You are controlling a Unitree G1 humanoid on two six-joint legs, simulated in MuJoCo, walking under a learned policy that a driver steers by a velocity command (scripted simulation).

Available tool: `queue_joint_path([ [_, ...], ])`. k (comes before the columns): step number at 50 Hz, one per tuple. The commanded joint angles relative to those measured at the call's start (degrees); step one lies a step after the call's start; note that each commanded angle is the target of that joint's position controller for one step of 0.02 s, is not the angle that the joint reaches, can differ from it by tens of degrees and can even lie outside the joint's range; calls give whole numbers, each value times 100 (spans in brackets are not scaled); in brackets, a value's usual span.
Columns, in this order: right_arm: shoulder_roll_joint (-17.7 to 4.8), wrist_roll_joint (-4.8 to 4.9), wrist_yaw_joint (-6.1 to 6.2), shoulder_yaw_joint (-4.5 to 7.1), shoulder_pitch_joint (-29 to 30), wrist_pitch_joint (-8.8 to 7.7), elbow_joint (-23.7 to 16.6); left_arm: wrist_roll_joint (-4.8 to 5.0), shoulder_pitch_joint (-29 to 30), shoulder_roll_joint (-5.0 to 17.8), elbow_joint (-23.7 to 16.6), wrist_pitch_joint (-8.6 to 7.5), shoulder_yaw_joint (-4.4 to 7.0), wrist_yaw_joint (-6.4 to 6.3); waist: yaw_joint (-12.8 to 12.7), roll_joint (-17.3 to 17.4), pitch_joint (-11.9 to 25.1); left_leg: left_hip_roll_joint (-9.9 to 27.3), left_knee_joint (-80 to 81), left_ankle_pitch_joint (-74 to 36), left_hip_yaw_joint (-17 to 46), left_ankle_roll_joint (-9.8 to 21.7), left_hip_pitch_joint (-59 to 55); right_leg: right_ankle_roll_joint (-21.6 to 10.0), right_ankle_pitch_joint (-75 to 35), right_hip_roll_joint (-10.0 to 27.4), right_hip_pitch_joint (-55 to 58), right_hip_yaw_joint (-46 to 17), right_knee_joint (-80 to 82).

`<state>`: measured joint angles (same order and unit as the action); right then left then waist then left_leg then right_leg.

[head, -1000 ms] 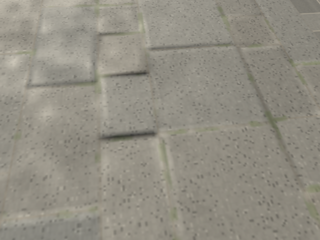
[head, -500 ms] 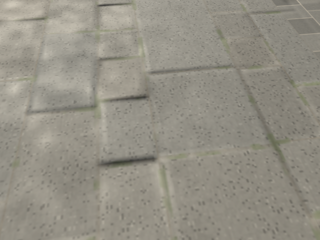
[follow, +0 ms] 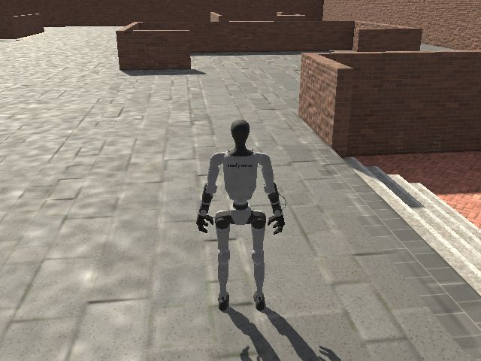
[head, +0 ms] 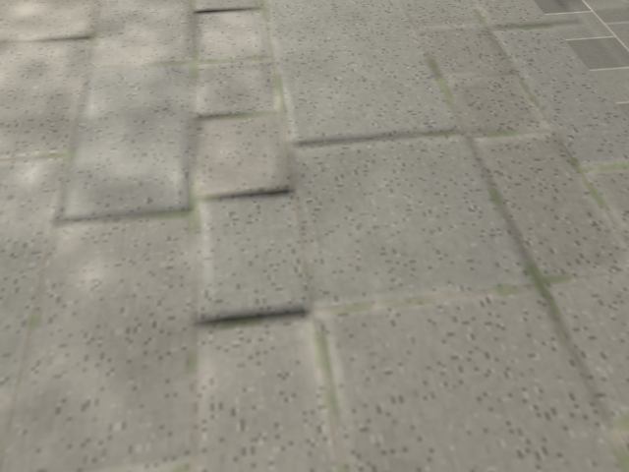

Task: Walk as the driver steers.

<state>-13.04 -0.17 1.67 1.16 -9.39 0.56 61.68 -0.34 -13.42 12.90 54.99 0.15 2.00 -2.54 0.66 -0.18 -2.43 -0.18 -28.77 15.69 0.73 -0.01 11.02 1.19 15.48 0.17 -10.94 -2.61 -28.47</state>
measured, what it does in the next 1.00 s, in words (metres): walks ahead: left foot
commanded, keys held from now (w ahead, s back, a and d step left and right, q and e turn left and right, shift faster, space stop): no key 0.22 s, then w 0.32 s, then w+q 0.04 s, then no key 0.42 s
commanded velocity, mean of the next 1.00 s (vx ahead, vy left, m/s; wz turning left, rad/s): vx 0.16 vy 0.00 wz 0.02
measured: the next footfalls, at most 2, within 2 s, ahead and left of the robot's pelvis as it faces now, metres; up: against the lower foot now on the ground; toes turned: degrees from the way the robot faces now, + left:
left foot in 0.86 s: +0.33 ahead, +0.09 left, +0.00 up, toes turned +3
right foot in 1.16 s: +0.29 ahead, -0.14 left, +0.00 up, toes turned +0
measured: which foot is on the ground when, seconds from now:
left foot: down 0.00-0.48, up 0.50-0.84, down 0.86-1.00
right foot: down 0.00-0.88, up 0.90-1.00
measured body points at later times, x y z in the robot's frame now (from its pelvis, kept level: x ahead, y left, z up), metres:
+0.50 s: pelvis +0.04 -0.02 -0.01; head +0.04 -0.04 +0.44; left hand +0.04 +0.23 -0.15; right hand +0.03 -0.28 -0.17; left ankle +0.00 +0.12 -0.73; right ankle +0.01 -0.12 -0.74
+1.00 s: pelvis +0.20 +0.01 -0.01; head +0.23 +0.01 +0.44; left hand +0.20 +0.26 -0.16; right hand +0.35 -0.23 -0.13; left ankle +0.29 +0.09 -0.74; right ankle +0.10 -0.13 -0.67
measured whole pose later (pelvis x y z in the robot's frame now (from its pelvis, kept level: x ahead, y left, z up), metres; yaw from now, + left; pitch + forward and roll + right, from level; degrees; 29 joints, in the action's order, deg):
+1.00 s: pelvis +0.20 +0.01 -0.01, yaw +0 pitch +1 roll +0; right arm -12.1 -0.4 -0.8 1.1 -3.4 -2.7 55.3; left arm 0.4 -16.9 12.6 60.6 -2.0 1.3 -2.0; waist -1.2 -1.3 -2.6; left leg -2.4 -27.2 6.2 -3.5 4.0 21.7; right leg 3.0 31.6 1.1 -18.5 -1.8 -60.1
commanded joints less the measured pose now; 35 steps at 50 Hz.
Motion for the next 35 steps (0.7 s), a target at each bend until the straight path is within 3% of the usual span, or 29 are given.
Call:
queue_joint_path([
  [1,-606,0,28,92,-54,-48,-122,3,-125,573,-57,-57,99,-23,-2,31,32,163,603,-497,170,103,138,-92,-748,80,-83,-28,472],
  [11,-505,8,51,58,-317,-55,1,13,-276,462,365,-67,34,-26,-13,28,-30,132,654,-417,146,114,176,-91,-600,57,-166,14,537],
  [12,-452,7,57,45,-439,-48,62,14,-391,388,453,-60,14,-29,-16,57,102,90,710,179,114,132,132,-100,-59,-16,-118,96,536],
  [14,-659,81,90,121,-526,-28,52,66,-390,485,466,-50,50,-58,5,206,-158,86,745,2028,228,332,408,-224,1596,-216,-530,269,246],
  [16,-781,119,83,171,-678,-102,-6,79,-252,418,372,-148,36,-40,80,428,-521,506,1054,2990,856,636,579,-351,2009,-175,-1118,243,-76],
  [18,-999,164,50,271,-1031,-221,39,108,-169,167,313,-320,-9,47,152,979,-448,1317,1614,3297,2000,1081,253,-320,1138,-195,-1415,512,-988],
  [19,-1057,174,41,306,-1036,-254,19,130,-153,152,301,-385,-9,98,125,1079,-469,1655,1846,3257,2468,1284,456,-373,890,-54,-1301,436,-1383],
  [20,-1015,171,30,301,-852,-281,-73,158,-233,170,319,-434,6,142,-14,1001,-514,1727,1911,3112,2513,1313,703,-471,928,37,-1106,385,-1407],
  [22,-941,246,-11,278,-158,-285,-351,186,-810,77,530,-493,11,172,-487,895,-610,1272,1610,2596,1692,975,1496,-688,868,-4,121,491,-115],
  [23,-827,253,-25,254,23,-294,-456,151,-1205,176,720,-493,62,162,-627,577,-606,840,984,2022,1145,752,1852,-665,524,-46,788,361,381],
  [24,-481,195,-61,166,117,-347,-541,116,-1874,523,891,-496,165,143,-791,-454,-276,295,-676,1254,345,432,2406,-814,882,759,1575,-893,971],
  [25,-285,194,-49,130,209,-465,-793,124,-2460,1244,957,-540,325,222,-887,-1855,-157,-243,-2202,1340,-316,229,3397,-1493,1765,1953,1999,-3140,1912],
  [26,-504,256,-59,181,309,-553,-842,26,-2233,994,903,-633,222,253,-706,-1312,-387,18,-3321,1548,203,316,3822,-1768,1955,2294,1706,-3816,2053],
  [27,-528,307,-118,185,151,-616,-800,42,-1838,678,767,-702,133,260,-472,-798,-603,275,-3777,1019,382,421,4136,-1649,1696,2145,1679,-3295,1989],
  [29,-564,255,-179,227,3,-670,-676,90,-1387,572,607,-721,85,296,-288,-417,-526,531,-3677,96,356,505,4190,-1216,550,1734,1760,-2036,2009],
  [30,-630,197,-198,270,129,-672,-707,53,-1331,402,590,-683,15,292,-269,-415,-513,603,-3415,-151,251,460,3934,-1046,-798,1529,1625,-1452,1960],
  [31,-554,163,-226,274,125,-654,-708,6,-1388,282,608,-624,-33,270,-239,-498,-395,561,-3218,-277,73,376,3642,-955,-2048,1332,1536,-937,1852],
  [33,-246,133,-262,196,360,-585,-816,-49,-1448,363,610,-516,-54,193,-245,-531,-291,395,-2552,-541,-255,186,3150,-908,-3496,1071,1215,-263,1694],
  [35,-18,129,-262,83,939,-535,-1056,-56,-1370,533,569,-445,-63,112,-319,-503,-319,177,-1410,-976,-519,81,2337,-852,-3864,816,575,171,1658],
])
